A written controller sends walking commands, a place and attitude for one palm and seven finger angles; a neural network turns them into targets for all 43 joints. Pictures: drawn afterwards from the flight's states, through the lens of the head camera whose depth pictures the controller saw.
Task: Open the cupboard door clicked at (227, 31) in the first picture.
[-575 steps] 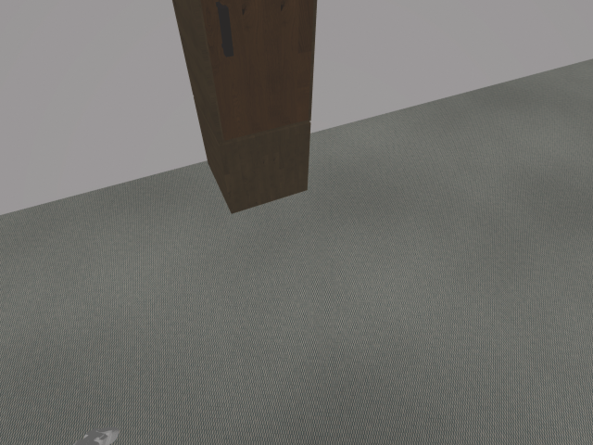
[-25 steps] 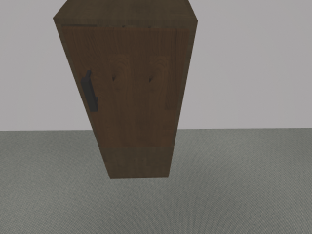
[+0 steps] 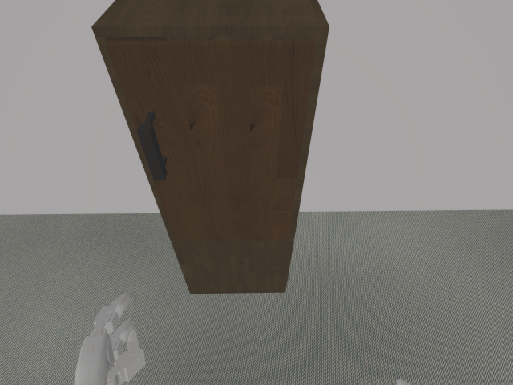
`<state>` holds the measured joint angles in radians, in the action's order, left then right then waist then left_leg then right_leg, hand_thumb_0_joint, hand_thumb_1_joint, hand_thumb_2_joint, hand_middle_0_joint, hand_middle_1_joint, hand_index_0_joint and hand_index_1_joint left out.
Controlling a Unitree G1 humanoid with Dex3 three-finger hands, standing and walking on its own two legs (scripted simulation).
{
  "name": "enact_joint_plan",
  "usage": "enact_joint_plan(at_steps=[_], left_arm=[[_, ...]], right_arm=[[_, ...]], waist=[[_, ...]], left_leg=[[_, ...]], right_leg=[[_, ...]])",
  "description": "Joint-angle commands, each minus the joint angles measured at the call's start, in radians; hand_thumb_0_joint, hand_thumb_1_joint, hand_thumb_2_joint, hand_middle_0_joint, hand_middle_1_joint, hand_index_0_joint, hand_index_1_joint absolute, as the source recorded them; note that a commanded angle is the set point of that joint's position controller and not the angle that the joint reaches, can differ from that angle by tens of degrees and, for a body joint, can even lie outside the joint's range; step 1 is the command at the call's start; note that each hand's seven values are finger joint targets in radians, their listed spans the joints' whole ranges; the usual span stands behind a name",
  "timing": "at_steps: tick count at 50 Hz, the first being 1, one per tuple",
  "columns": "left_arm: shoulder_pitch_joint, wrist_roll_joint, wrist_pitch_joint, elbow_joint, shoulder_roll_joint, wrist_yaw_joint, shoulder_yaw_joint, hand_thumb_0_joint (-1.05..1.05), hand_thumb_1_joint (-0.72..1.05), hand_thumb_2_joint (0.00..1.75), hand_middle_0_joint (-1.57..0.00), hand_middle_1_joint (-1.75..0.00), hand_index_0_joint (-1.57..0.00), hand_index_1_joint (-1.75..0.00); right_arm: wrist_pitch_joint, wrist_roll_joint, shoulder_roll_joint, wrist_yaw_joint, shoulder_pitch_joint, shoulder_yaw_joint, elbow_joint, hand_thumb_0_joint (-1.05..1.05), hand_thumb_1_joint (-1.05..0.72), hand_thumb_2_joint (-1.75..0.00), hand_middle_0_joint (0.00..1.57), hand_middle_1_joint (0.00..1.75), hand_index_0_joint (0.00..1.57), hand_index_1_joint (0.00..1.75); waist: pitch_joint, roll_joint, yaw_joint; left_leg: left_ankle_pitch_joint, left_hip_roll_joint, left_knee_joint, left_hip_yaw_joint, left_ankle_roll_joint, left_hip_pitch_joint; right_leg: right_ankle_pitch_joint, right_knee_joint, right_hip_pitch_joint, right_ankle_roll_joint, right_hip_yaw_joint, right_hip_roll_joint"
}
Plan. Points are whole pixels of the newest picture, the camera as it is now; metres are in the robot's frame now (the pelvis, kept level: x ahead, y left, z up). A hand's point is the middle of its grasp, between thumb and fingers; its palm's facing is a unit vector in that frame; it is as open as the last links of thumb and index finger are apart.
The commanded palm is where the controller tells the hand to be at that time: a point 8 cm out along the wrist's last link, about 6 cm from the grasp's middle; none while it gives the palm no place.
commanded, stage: raise the hand with hooked fingers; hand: left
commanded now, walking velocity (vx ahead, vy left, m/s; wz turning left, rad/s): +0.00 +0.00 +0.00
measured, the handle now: (155, 147) +0.54 +0.23 +0.06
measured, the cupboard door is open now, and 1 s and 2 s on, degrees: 0 0 0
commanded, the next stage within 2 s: move the hooked fingers beside the handle in 1.94 s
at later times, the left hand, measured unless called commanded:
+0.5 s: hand (133, 337) +0.19 +0.19 +0.00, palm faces +0.03 -1.00 -0.07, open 10.0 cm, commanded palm +0.17 +0.26 +0.00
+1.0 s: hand (101, 293) +0.24 +0.24 +0.04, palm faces +0.06 -1.00 -0.05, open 12.9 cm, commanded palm +0.21 +0.29 +0.05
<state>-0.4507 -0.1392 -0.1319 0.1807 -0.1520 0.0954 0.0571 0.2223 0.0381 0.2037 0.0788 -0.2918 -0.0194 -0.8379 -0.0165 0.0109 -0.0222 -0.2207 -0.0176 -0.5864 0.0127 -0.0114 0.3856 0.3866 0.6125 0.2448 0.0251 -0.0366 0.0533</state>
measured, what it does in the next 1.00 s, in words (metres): stands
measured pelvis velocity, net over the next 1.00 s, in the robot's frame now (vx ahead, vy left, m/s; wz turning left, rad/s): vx -0.01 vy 0.00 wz -0.02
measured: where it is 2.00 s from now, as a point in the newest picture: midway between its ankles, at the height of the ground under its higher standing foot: outside the picture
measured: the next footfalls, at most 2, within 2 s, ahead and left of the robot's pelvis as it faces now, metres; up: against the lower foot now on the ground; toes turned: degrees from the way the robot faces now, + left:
none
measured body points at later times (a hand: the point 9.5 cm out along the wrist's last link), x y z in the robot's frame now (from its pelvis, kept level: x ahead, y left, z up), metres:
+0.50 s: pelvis -0.02 -0.03 -0.07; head +0.03 -0.02 +0.37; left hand +0.19 +0.25 +0.00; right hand +0.18 -0.24 -0.15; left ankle +0.05 +0.13 -0.73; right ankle -0.04 -0.13 -0.73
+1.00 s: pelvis -0.01 +0.00 -0.04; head +0.02 +0.01 +0.41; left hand +0.23 +0.29 +0.05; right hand +0.15 -0.25 -0.11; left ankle +0.05 +0.13 -0.73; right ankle -0.04 -0.13 -0.73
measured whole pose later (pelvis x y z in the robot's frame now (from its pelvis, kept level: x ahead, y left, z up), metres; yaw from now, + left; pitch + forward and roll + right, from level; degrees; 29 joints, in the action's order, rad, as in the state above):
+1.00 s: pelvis -0.01 +0.00 -0.04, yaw -1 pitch +8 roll -2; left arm -0.21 -0.34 -0.29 0.11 -0.32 -0.33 0.33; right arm 0.23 0.04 0.25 0.10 -0.26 0.01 -0.58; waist -0.09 0.02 0.00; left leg -0.35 -0.06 -0.91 -0.02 -0.02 0.71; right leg 0.49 0.89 0.54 0.02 -0.05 0.01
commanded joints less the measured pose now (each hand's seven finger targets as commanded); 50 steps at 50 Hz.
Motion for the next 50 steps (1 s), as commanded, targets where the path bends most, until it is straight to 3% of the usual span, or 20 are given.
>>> enact_joint_plan(at_steps=[1, 2, 4, 5, 7, 9, 10, 13, 15, 17, 20, 22, 25, 28, 33, 36, 42, 45, 47, 50], left_arm=[[-0.139, -0.046, -0.311, 0.021, -0.007, -0.157, 0.089, 0.0, 0.69, 0.81, -0.22, -0.43, -0.22, -0.43], [-0.158, -0.064, -0.398, 0.026, -0.011, -0.226, 0.1, 0.0, 0.67, 0.8, -0.22, -0.45, -0.22, -0.45], [-0.161, -0.097, -0.527, 0.019, -0.083, -0.368, 0.165, 0.0, 0.62, 0.78, -0.22, -0.48, -0.22, -0.48], [-0.185, -0.11, -0.514, 0.039, -0.132, -0.403, 0.226, 0.0, 0.6, 0.77, -0.22, -0.5, -0.22, -0.5], [-0.087, -0.171, -0.427, -0.124, -0.157, -0.439, 0.235, 0.0, 0.55, 0.75, -0.22, -0.53, -0.22, -0.53], [-0.015, -0.201, -0.367, -0.284, -0.185, -0.419, 0.26, 0.0, 0.5, 0.73, -0.23, -0.55, -0.23, -0.55], [0.049, -0.199, -0.365, -0.358, -0.19, -0.397, 0.255, 0.0, 0.48, 0.72, -0.23, -0.57, -0.23, -0.57], [0.14, -0.165, -0.407, -0.554, -0.212, -0.341, 0.243, 0.0, 0.41, 0.69, -0.24, -0.62, -0.24, -0.62], [0.23, -0.154, -0.434, -0.575, -0.218, -0.346, 0.214, 0.0, 0.36, 0.67, -0.24, -0.64, -0.24, -0.64], [0.208, -0.158, -0.432, -0.5, -0.204, -0.384, 0.199, 0.0, 0.32, 0.65, -0.24, -0.68, -0.24, -0.68], [0.171, -0.185, -0.35, -0.379, -0.24, -0.448, 0.239, 0.0, 0.25, 0.62, -0.25, -0.72, -0.25, -0.72], [0.136, -0.207, -0.28, -0.366, -0.273, -0.47, 0.29, 0.0, 0.2, 0.6, -0.25, -0.75, -0.25, -0.75], [0.095, -0.236, -0.198, -0.323, -0.312, -0.459, 0.374, 0.0, 0.13, 0.57, -0.25, -0.8, -0.25, -0.8], [0.118, -0.248, -0.209, -0.336, -0.297, -0.429, 0.392, 0.0, 0.06, 0.54, -0.26, -0.84, -0.26, -0.84], [0.191, -0.238, -0.272, -0.29, -0.285, -0.421, 0.351, 0.0, -0.06, 0.49, -0.27, -0.92, -0.27, -0.92], [0.228, -0.237, -0.277, -0.28, -0.305, -0.439, 0.342, 0.0, -0.13, 0.46, -0.27, -0.96, -0.27, -0.96], [0.302, -0.23, -0.257, -0.306, -0.355, -0.424, 0.369, 0.0, -0.27, 0.4, -0.28, -1.05, -0.28, -1.05], [0.334, -0.231, -0.238, -0.291, -0.37, -0.416, 0.385, 0.0, -0.34, 0.37, -0.29, -1.1, -0.29, -1.1], [0.359, -0.228, -0.224, -0.289, -0.369, -0.42, 0.378, 0.0, -0.38, 0.35, -0.29, -1.12, -0.29, -1.12], [0.4, -0.23, -0.186, -0.241, -0.376, -0.433, 0.377, 0.0, -0.45, 0.32, -0.3, -1.17, -0.3, -1.17]], right_arm=[[0.088, -0.034, 0.13, -0.031, 0.159, -0.071, 0.239, 0.0, -0.9, -0.9, 0.2, 0.3, 0.2, 0.3], [0.089, -0.041, 0.13, -0.048, 0.18, -0.08, 0.265, 0.0, -0.9, -0.9, 0.2, 0.3, 0.2, 0.3], [0.087, -0.036, 0.142, -0.07, 0.211, -0.097, 0.327, 0.0, -0.9, -0.9, 0.2, 0.3, 0.2, 0.3], [0.077, -0.026, 0.145, -0.075, 0.208, -0.104, 0.359, 0.0, -0.9, -0.9, 0.2, 0.3, 0.2, 0.3], [0.056, -0.008, 0.15, -0.065, 0.227, -0.093, 0.449, 0.0, -0.9, -0.9, 0.2, 0.3, 0.2, 0.3], [0.048, -0.001, 0.144, -0.036, 0.229, -0.086, 0.496, 0.0, -0.9, -0.9, 0.2, 0.3, 0.2, 0.3], [0.048, -0.004, 0.132, -0.027, 0.204, -0.081, 0.489, 0.0, -0.9, -0.9, 0.2, 0.3, 0.2, 0.3], [0.05, -0.023, 0.123, -0.007, 0.134, -0.074, 0.456, 0.0, -0.9, -0.9, 0.2, 0.3, 0.2, 0.3], [0.054, -0.032, 0.129, 0.006, 0.11, -0.064, 0.418, 0.0, -0.9, -0.9, 0.2, 0.3, 0.2, 0.3], [0.063, -0.028, 0.131, 0.015, 0.109, -0.058, 0.388, 0.0, -0.9, -0.9, 0.2, 0.3, 0.2, 0.3], [0.065, -0.012, 0.143, 0.025, 0.123, -0.05, 0.373, 0.0, -0.9, -0.9, 0.2, 0.3, 0.2, 0.3], [0.061, -0.006, 0.145, 0.029, 0.13, -0.05, 0.384, 0.0, -0.9, -0.9, 0.2, 0.3, 0.2, 0.3], [0.048, 0.0, 0.134, 0.031, 0.148, -0.046, 0.388, 0.0, -0.9, -0.9, 0.2, 0.3, 0.2, 0.3], [0.044, -0.007, 0.127, 0.025, 0.138, -0.042, 0.386, 0.0, -0.9, -0.9, 0.2, 0.3, 0.2, 0.3], [0.054, -0.006, 0.151, 0.02, 0.111, -0.04, 0.376, 0.0, -0.9, -0.9, 0.2, 0.3, 0.2, 0.3], [0.062, 0.0, 0.169, 0.023, 0.099, -0.038, 0.383, 0.0, -0.9, -0.9, 0.2, 0.3, 0.2, 0.3], [0.068, 0.005, 0.179, 0.029, 0.083, -0.03, 0.386, 0.0, -0.9, -0.9, 0.2, 0.3, 0.2, 0.3], [0.062, 0.003, 0.183, 0.028, 0.078, -0.025, 0.391, 0.0, -0.9, -0.9, 0.2, 0.3, 0.2, 0.3], [0.058, 0.006, 0.183, 0.026, 0.08, -0.02, 0.395, 0.0, -0.9, -0.9, 0.2, 0.3, 0.2, 0.3], [0.049, 0.009, 0.188, 0.028, 0.078, -0.014, 0.401, 0.0, -0.9, -0.9, 0.2, 0.3, 0.2, 0.3]], waist=[[-0.02, -0.177, 0.064], [-0.053, -0.204, 0.084], [-0.137, -0.138, 0.095], [-0.17, -0.081, 0.121], [-0.255, 0.015, 0.117], [-0.284, -0.016, 0.096], [-0.281, -0.042, 0.071], [-0.319, 0.087, 0.03], [-0.306, 0.048, -0.016], [-0.282, 0.07, -0.021], [-0.272, 0.051, -0.008], [-0.334, 0.043, 0.025], [-0.336, 0.016, 0.063], [-0.323, -0.006, 0.06], [-0.254, -0.018, 0.03], [-0.247, 0.011, 0.03], [-0.264, 0.075, 0.038], [-0.255, 0.062, 0.043], [-0.255, 0.105, 0.039], [-0.232, 0.081, 0.038]], left_leg=[[-0.049, 0.014, -0.131, -0.008, -0.008, 0.149], [-0.052, 0.015, -0.196, -0.004, -0.009, 0.215], [-0.054, 0.019, -0.31, 0.009, -0.006, 0.297], [-0.052, 0.024, -0.333, 0.018, 0.001, 0.312], [-0.139, 0.036, -0.327, 0.039, 0.009, 0.31], [-0.145, 0.033, -0.369, 0.032, 0.025, 0.309], [-0.156, 0.021, -0.386, 0.007, 0.028, 0.319], [-0.041, 0.002, -0.419, -0.012, 0.042, 0.242], [-0.008, -0.006, -0.46, -0.032, 0.048, 0.257], [-0.017, -0.01, -0.47, -0.037, 0.045, 0.27], [-0.039, -0.008, -0.453, -0.04, 0.044, 0.291], [-0.011, -0.003, -0.425, -0.033, 0.043, 0.27], [0.022, 0.001, -0.378, -0.035, 0.04, 0.248], [0.038, 0.003, -0.347, -0.033, 0.035, 0.228], [-0.02, 0.003, -0.307, -0.03, 0.037, 0.208], [-0.049, 0.004, -0.277, -0.027, 0.039, 0.179], [-0.041, 0.002, -0.211, -0.034, 0.038, 0.089], [-0.029, 0.001, -0.186, -0.041, 0.036, 0.07], [-0.029, 0.001, -0.171, -0.038, 0.032, 0.043], [-0.038, 0.002, -0.151, -0.041, 0.033, 0.036]], right_leg=[[0.015, 0.106, 0.416, -0.038, -0.099, -0.076], [0.008, 0.172, 0.45, -0.041, -0.084, -0.074], [-0.025, 0.271, 0.485, -0.05, -0.044, -0.063], [-0.03, 0.292, 0.469, -0.057, -0.02, -0.058], [0.075, 0.272, 0.45, -0.047, 0.001, -0.049], [0.113, 0.242, 0.46, -0.032, 0.046, -0.053], [0.145, 0.241, 0.493, -0.028, 0.057, -0.062], [-0.038, 0.287, 0.512, -0.036, 0.033, -0.075], [-0.095, 0.314, 0.548, -0.033, 0.025, -0.086], [-0.086, 0.311, 0.571, -0.035, 0.026, -0.086], [-0.052, 0.269, 0.535, -0.032, 0.042, -0.084], [-0.081, 0.238, 0.462, -0.024, 0.059, -0.07], [-0.13, 0.208, 0.38, -0.017, 0.056, -0.063], [-0.178, 0.199, 0.369, -0.005, 0.041, -0.057], [-0.059, 0.174, 0.425, -0.013, 0.021, -0.07], [-0.001, 0.153, 0.426, -0.022, 0.017, -0.074], [-0.032, 0.143, 0.394, -0.032, -0.02, -0.085], [-0.053, 0.135, 0.368, -0.035, -0.031, -0.092], [-0.064, 0.124, 0.363, -0.035, -0.035, -0.091], [-0.065, 0.104, 0.346, -0.036, -0.037, -0.098]])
